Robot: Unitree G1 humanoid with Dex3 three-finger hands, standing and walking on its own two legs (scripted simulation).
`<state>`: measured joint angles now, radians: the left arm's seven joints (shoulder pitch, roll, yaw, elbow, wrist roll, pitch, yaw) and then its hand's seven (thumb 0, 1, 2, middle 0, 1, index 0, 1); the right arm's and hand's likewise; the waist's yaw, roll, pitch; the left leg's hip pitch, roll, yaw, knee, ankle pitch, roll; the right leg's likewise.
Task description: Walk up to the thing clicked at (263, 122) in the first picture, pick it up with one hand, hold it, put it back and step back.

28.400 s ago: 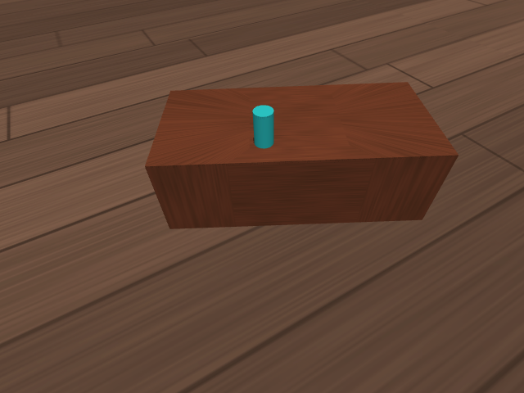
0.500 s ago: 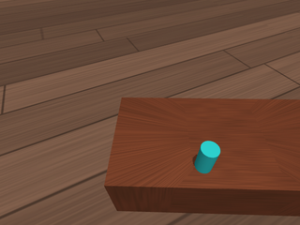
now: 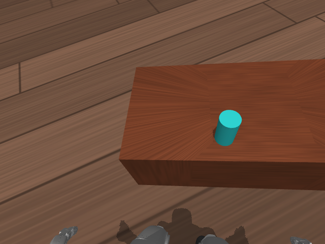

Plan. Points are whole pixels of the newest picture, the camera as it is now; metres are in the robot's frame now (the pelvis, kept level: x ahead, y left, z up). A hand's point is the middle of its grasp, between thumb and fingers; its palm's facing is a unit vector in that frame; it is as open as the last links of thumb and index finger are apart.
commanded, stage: step back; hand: right
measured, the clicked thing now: (226, 128) +0.56 -0.18 -0.27
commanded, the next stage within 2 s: none
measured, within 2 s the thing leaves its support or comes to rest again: neither
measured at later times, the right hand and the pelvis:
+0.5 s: hand out of the picture -0.03 -0.22 -0.12, palm faces -0.06 +0.90 -0.44, open 7.4 cm; pelvis -0.14 +0.04 +0.01, yaw +0 degrees
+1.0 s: hand out of the picture -0.24 -0.24 -0.16, palm faces -0.02 +0.91 -0.41, open 7.4 cm; pelvis -0.29 +0.04 -0.01, yaw +0 degrees
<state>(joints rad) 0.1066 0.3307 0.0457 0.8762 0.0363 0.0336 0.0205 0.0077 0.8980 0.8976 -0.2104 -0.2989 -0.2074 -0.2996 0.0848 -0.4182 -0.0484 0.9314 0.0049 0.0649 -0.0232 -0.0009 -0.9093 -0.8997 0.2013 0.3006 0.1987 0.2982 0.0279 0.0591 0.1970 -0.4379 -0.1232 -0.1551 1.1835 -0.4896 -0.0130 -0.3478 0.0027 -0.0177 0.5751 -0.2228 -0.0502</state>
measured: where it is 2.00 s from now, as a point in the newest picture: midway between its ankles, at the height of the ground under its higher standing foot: outside the picture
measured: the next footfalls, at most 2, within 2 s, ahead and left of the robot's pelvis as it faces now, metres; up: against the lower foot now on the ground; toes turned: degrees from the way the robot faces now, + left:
left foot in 0.22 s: -0.05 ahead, +0.13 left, +0.00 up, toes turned +1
right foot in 0.68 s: -0.21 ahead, -0.10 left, +0.00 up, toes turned -2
